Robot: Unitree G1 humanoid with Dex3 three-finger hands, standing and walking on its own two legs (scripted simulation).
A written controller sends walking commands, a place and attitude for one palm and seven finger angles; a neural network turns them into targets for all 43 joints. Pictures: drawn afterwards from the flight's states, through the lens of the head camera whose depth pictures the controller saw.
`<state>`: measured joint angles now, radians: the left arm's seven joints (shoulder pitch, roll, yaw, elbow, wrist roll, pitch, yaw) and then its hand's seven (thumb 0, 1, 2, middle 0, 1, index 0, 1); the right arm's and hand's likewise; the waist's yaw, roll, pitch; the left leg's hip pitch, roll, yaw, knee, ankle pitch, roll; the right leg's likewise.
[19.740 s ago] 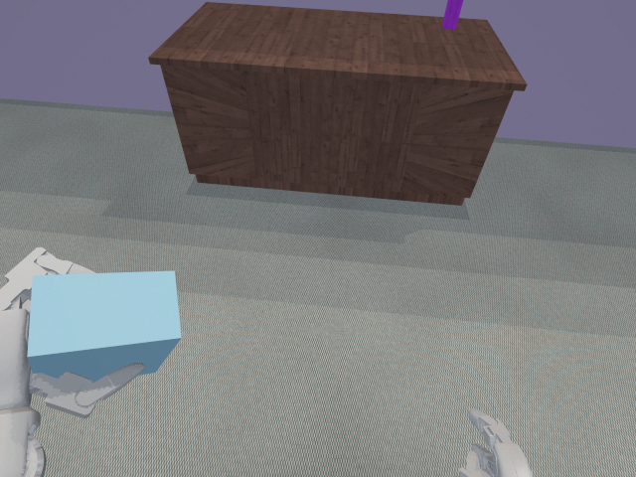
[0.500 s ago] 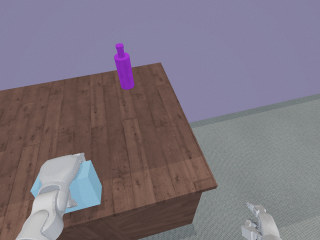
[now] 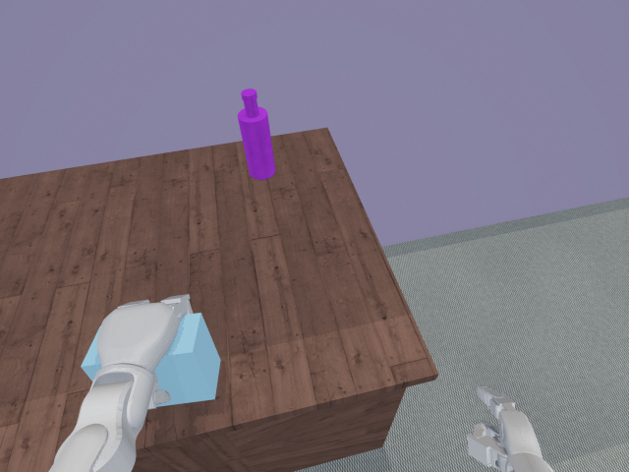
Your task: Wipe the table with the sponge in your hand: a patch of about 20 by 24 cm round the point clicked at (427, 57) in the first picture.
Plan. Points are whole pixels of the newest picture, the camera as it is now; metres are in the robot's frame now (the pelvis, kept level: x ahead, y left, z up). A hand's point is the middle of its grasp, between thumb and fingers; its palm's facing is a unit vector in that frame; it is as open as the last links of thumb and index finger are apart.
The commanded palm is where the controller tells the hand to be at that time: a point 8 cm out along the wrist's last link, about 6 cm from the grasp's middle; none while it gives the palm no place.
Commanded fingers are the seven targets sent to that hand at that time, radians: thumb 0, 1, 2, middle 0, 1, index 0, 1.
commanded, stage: move the sponge above the wiping area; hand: left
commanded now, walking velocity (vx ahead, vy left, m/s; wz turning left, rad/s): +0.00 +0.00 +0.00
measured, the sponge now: (162, 370) +0.23 +0.26 -0.03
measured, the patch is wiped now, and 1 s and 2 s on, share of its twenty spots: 0.00 0.00 0.00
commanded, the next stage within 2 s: lower the sponge onto the table in 1.08 s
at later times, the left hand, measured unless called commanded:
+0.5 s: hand (148, 334) +0.25 +0.27 +0.02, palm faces -0.02 -0.03 -1.00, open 10.6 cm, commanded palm +0.22 +0.30 +0.08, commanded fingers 0.00 0.10 1.30 -1.20 -1.60 -1.20 -1.60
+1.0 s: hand (132, 325) +0.25 +0.29 +0.04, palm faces +0.06 -0.01 -1.00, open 10.5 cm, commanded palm +0.22 +0.30 +0.08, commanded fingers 0.00 0.10 1.30 -1.20 -1.60 -1.20 -1.60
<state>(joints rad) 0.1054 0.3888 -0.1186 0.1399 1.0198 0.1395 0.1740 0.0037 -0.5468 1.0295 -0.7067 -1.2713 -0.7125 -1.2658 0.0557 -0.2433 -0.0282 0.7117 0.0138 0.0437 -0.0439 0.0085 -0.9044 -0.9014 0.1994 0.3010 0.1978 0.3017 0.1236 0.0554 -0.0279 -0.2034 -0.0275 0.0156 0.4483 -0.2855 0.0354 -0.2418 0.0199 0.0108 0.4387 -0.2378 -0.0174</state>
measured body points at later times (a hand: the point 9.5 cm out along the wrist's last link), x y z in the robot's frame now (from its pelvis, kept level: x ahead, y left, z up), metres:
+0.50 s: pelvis -0.01 +0.00 +0.00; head +0.01 -0.02 +0.45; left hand +0.25 +0.27 +0.08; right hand +0.21 -0.23 -0.11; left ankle -0.03 +0.09 -0.74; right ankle -0.01 -0.12 -0.74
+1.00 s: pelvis -0.01 +0.00 +0.00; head +0.00 -0.02 +0.45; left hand +0.24 +0.29 +0.09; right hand +0.22 -0.22 -0.10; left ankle -0.04 +0.09 -0.74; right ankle -0.01 -0.12 -0.74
